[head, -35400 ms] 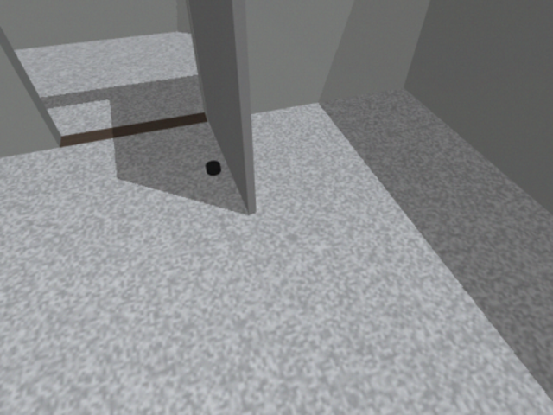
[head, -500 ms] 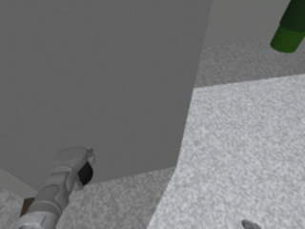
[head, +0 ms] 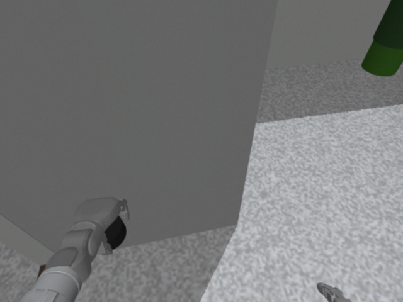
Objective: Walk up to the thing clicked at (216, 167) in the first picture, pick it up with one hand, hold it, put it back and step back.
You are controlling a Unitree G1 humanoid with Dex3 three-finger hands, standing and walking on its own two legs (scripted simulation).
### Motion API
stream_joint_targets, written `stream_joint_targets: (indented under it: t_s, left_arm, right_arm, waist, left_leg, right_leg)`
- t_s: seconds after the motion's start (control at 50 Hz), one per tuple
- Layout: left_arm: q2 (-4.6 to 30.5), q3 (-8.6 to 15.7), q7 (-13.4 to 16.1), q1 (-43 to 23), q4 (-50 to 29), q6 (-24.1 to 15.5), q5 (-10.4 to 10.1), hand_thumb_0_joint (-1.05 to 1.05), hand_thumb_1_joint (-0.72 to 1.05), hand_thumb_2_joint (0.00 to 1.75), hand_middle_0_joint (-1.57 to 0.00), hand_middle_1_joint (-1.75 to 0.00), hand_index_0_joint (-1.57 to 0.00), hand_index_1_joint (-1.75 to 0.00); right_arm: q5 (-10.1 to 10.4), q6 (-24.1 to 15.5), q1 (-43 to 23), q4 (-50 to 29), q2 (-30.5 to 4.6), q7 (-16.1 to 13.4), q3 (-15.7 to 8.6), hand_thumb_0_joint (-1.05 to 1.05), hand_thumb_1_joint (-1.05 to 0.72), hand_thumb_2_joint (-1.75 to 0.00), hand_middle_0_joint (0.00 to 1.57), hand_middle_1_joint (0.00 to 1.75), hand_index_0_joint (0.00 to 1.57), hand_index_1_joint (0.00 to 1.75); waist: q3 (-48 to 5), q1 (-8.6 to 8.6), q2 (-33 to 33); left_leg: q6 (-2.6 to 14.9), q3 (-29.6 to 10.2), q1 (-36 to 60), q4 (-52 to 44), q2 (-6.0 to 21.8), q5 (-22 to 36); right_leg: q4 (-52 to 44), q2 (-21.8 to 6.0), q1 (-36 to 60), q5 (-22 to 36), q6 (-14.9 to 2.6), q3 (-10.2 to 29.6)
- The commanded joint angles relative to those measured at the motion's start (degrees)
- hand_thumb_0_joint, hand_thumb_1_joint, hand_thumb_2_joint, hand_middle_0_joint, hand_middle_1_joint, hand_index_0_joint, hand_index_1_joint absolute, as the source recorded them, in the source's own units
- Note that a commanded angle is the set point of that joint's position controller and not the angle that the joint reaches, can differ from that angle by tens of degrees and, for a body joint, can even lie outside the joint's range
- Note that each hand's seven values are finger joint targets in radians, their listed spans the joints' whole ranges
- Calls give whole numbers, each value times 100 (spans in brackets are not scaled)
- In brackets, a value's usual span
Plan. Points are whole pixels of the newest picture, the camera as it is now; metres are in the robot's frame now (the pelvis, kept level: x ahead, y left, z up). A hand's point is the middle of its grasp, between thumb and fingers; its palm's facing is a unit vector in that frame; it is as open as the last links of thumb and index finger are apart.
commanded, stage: hold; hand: left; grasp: from above
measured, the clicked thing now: (107, 231) +0.31 +0.23 -0.08
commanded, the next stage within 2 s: crouch in 1.02 s
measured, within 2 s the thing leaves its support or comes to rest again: neither
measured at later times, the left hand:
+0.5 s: hand (105, 234) +0.29 +0.22 -0.03, palm faces -0.44 -0.06 -0.90, open 9.6 cm
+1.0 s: hand (101, 230) +0.30 +0.23 -0.04, palm faces -0.44 -0.05 -0.89, open 9.6 cm
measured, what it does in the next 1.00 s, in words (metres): stands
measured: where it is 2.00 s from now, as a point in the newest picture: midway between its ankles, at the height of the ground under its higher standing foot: outside the picture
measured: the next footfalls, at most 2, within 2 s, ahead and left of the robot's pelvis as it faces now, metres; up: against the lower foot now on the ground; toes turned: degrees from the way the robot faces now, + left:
none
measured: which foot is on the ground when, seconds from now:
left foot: down 0.00-1.00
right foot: down 0.00-1.00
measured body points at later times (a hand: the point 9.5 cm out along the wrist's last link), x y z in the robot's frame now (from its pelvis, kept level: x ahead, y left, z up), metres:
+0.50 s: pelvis +0.00 +0.00 +0.01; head +0.00 -0.02 +0.46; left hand +0.31 +0.22 +0.02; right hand +0.13 -0.26 -0.11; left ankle +0.01 +0.11 -0.73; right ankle +0.01 -0.12 -0.73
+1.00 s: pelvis +0.01 +0.00 +0.01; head +0.02 -0.02 +0.46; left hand +0.32 +0.23 +0.01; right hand +0.14 -0.26 -0.11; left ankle +0.01 +0.11 -0.73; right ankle +0.01 -0.12 -0.73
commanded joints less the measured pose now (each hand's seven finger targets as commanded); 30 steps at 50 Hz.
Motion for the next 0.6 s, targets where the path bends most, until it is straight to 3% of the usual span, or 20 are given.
stream_joint_targets:
  t_s: [0.0,0.14,0.16,0.2,0.28,0.3,0.44,0.58]
  left_arm:
    - [1227,563,204,-1843,-1216,-33,-40,0,50,79,-83,-84,-87,-80]
    - [1263,610,197,-1776,-1292,-17,-26,0,51,83,-86,-84,-88,-82]
    - [1157,508,190,-1788,-1342,-16,-32,0,52,82,-86,-85,-89,-82]
    - [1294,607,182,-1892,-1500,-14,-61,0,51,80,-85,-85,-88,-81]
    - [1198,515,109,-1738,-1399,12,-58,0,51,79,-85,-84,-88,-81]
    - [1260,601,104,-1707,-1401,10,-60,0,51,82,-85,-84,-88,-81]
    - [1146,495,13,-1646,-1581,67,-74,0,50,77,-83,-84,-87,-80]
    - [1204,553,-15,-1590,-1445,33,-77,0,52,81,-86,-85,-89,-82]
  right_arm:
    - [12,-253,-325,-758,-803,-84,-265,0,-90,-90,20,30,20,30]
    - [27,-252,-438,-775,-775,-100,-238,0,-90,-90,20,30,20,30]
    - [25,-256,-432,-781,-780,-101,-236,0,-90,-90,20,30,20,30]
    - [41,-257,-443,-789,-775,-108,-229,0,-90,-90,20,30,20,30]
    - [49,-252,-520,-798,-745,-118,-202,0,-91,-90,20,30,20,30]
    - [52,-239,-552,-813,-757,-123,-215,0,-91,-90,20,30,20,30]
    - [69,-234,-600,-848,-731,-134,-187,0,-90,-90,20,30,20,30]
    - [70,-202,-667,-876,-716,-133,-153,0,-91,-90,20,30,20,30]
  waist:
    - [-1326,-5,-90]
    - [-1315,54,-26]
    - [-1278,-1,-136]
    - [-1364,42,-14]
    - [-1223,55,-186]
    - [-1208,86,-115]
    - [-1172,76,-203]
    - [-969,104,-195]
  left_leg:
    - [24,-112,810,-554,-129,994]
    - [14,-92,948,-671,-122,1059]
    - [27,-94,931,-660,-129,1042]
    - [32,-57,998,-695,-140,1065]
    - [37,-80,984,-755,-128,1068]
    - [39,-57,1008,-768,-155,1005]
    - [47,-57,1107,-852,-143,1081]
    - [41,-83,1047,-963,-133,832]
  right_leg:
    - [-580,172,388,805,-106,-3]
    - [-662,162,512,850,-116,-3]
    - [-686,158,503,851,-97,7]
    - [-711,144,572,891,-105,25]
    - [-759,145,604,878,-93,10]
    - [-815,125,606,817,-86,24]
    - [-891,134,669,891,-82,19]
    - [-945,122,669,637,-98,15]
